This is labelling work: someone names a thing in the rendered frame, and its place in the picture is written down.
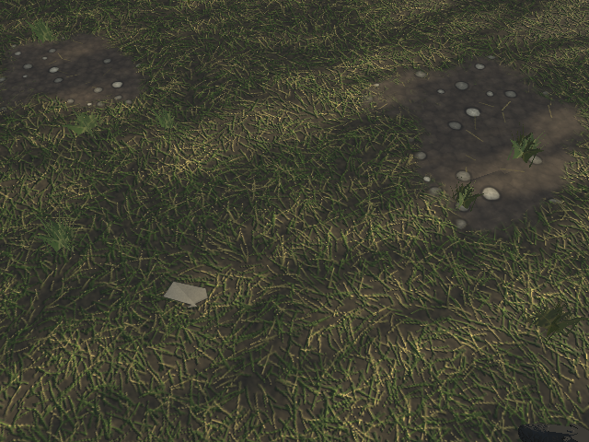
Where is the robot right hand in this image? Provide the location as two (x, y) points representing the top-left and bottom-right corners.
(518, 424), (589, 442)

